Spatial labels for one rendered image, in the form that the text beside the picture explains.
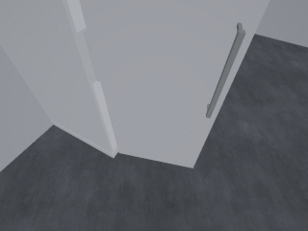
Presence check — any handle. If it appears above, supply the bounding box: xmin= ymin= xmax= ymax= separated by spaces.
xmin=206 ymin=22 xmax=246 ymax=118

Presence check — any fridge door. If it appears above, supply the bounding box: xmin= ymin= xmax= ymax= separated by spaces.
xmin=79 ymin=0 xmax=270 ymax=168

